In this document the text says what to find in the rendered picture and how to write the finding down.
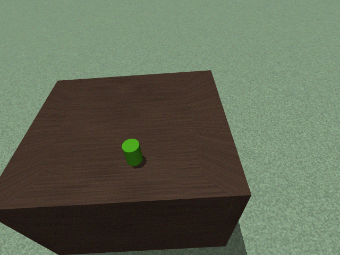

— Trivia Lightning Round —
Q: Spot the can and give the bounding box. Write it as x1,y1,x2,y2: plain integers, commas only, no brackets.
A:
122,139,143,166

